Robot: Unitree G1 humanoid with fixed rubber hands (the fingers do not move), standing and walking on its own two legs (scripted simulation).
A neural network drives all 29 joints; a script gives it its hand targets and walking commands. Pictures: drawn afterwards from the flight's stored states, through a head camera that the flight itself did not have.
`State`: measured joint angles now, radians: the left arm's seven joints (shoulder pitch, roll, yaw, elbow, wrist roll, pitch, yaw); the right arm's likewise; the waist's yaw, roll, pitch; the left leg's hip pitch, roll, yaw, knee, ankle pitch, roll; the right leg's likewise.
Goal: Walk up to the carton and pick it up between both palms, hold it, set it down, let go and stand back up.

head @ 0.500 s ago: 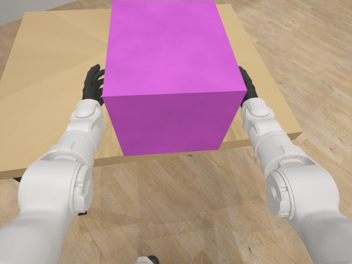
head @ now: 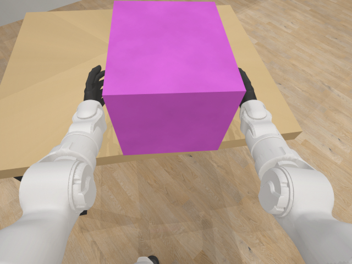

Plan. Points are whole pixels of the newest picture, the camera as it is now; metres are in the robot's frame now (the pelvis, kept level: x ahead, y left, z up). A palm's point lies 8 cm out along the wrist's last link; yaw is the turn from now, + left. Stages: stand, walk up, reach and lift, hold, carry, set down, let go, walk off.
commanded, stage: reach and lift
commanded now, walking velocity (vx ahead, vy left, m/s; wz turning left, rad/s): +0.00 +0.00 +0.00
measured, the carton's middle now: (168, 79) +0.55 +0.03 +0.06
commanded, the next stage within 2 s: none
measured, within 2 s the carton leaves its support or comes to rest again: leaves its support in 1.88 s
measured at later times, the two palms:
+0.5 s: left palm (94, 102) +0.47 +0.20 +0.07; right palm (245, 100) +0.47 -0.15 +0.08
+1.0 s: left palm (95, 102) +0.46 +0.20 +0.07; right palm (245, 104) +0.46 -0.15 +0.07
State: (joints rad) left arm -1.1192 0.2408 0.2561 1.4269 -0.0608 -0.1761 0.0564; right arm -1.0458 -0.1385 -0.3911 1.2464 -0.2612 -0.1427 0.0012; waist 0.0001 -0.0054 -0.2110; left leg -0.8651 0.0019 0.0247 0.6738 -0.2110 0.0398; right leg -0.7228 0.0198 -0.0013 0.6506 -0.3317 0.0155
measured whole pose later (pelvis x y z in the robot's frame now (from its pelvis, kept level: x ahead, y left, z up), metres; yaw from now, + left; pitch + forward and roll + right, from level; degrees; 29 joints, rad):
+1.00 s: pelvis +0.00 +0.00 +0.00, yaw +0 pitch +23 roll -2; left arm -1.09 0.24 0.24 1.43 -0.03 -0.28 0.07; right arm -1.01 -0.12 -0.44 1.28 -0.23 -0.30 0.01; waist 0.00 0.00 -0.21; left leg -0.87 0.00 0.02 0.67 -0.21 0.04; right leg -0.72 0.02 0.00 0.65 -0.33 0.02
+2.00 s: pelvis -0.02 +0.00 +0.00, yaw +0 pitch +22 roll -3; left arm -0.99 0.24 -0.18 1.37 -0.24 -0.05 0.18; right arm -0.94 -0.12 -0.20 1.30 0.12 -0.07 -0.07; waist 0.00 -0.01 -0.36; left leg -0.86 0.02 0.02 0.67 -0.18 0.03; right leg -0.72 0.03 0.00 0.65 -0.30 0.02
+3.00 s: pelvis -0.07 -0.01 +0.00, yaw -1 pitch +17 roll -3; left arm -1.03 0.24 -0.17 1.09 -0.24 0.42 0.21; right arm -0.99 -0.21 -0.18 1.04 0.15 0.40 -0.06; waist 0.00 -0.03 -0.40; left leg -0.83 0.03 0.02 0.61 -0.09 0.03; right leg -0.72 0.04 0.00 0.65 -0.23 0.01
